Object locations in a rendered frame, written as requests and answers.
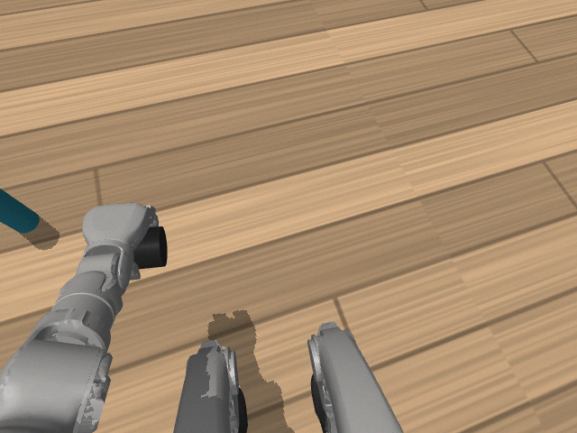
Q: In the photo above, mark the left robot hand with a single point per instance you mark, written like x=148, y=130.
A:
x=127, y=223

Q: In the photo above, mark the right robot foot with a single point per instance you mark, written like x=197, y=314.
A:
x=318, y=405

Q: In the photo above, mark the left robot arm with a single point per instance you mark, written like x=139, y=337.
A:
x=56, y=382

